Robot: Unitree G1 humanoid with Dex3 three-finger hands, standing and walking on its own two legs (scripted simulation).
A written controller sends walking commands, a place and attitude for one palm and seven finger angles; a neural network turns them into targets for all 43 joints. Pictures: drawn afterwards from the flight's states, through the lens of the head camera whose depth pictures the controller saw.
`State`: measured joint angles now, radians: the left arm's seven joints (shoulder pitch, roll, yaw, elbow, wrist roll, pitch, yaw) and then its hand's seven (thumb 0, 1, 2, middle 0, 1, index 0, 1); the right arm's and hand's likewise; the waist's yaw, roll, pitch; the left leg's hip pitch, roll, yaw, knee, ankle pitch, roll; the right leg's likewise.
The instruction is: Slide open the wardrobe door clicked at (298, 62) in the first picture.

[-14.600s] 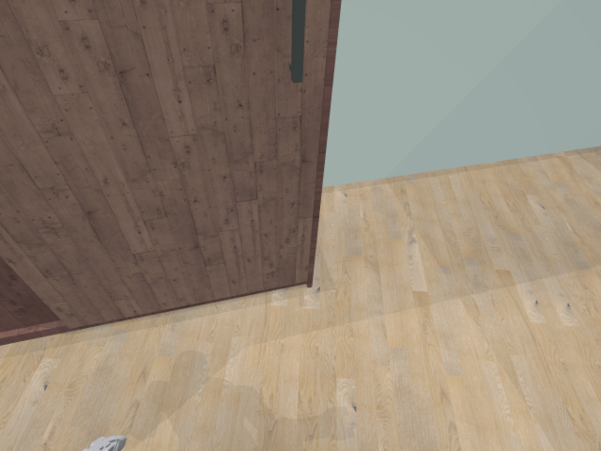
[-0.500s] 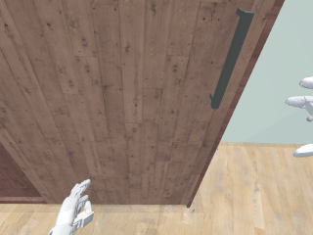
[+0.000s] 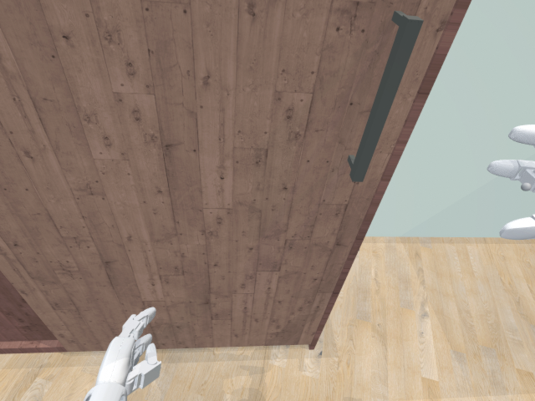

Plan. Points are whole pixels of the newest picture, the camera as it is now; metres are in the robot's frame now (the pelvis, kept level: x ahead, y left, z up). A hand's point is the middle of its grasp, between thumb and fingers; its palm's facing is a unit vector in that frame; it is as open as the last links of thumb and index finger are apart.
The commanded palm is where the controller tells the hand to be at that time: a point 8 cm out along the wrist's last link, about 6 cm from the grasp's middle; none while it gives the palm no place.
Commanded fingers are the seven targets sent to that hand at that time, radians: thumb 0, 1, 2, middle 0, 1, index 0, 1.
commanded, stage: move the hooked fingers beside the handle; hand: right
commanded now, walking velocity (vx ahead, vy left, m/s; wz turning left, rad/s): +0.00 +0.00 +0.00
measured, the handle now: (375, 106) +0.49 -0.16 +0.25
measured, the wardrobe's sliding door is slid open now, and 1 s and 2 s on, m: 0.00 0.00 0.00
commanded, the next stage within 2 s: none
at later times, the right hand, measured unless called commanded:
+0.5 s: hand (467, 166) +0.35 -0.25 +0.24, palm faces +0.02 +1.00 -0.08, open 14.0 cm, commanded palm +0.32 -0.30 +0.26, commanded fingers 0.00 0.50 -0.30 0.30 1.20 0.30 1.20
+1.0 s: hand (443, 148) +0.39 -0.24 +0.24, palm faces +0.03 +1.00 -0.05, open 14.0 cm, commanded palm +0.37 -0.28 +0.25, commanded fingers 0.00 0.50 -0.30 0.30 1.20 0.30 1.20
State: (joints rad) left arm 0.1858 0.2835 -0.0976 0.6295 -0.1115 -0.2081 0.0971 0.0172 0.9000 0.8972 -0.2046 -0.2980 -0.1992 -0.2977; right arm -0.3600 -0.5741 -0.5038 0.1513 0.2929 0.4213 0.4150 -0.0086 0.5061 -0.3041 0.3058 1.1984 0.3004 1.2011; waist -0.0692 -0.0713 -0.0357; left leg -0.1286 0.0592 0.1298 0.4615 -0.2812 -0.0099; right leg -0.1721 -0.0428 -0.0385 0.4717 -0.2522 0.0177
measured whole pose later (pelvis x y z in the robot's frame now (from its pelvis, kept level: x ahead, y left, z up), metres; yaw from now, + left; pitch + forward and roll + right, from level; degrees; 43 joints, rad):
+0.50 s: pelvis +0.01 +0.01 +0.00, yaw +1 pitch -1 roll +0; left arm 0.22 0.31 -0.06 0.64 -0.10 -0.17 0.11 0.02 0.90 0.90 -0.20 -0.30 -0.20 -0.30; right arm -0.44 -0.52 -0.45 0.24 0.28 0.33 0.42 -0.01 0.50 -0.30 0.30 1.20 0.30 1.20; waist -0.03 -0.07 -0.04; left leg -0.16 0.05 0.12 0.47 -0.29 0.00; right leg -0.19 -0.05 -0.05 0.47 -0.26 0.02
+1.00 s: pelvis +0.01 +0.00 +0.00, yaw +2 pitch +0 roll +0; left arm 0.23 0.29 -0.06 0.63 -0.10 -0.13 0.10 0.02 0.90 0.90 -0.20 -0.30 -0.20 -0.30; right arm -0.60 -0.52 -0.39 0.46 0.23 0.32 0.34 -0.01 0.50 -0.30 0.30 1.20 0.30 1.20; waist 0.00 -0.06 -0.04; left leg -0.17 0.05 0.10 0.46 -0.28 -0.01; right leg -0.20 -0.05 -0.06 0.45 -0.25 0.02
